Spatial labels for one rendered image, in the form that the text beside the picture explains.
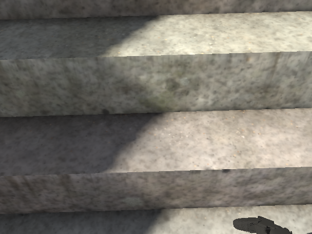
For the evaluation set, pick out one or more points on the right robot hand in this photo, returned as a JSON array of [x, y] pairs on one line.
[[259, 225]]

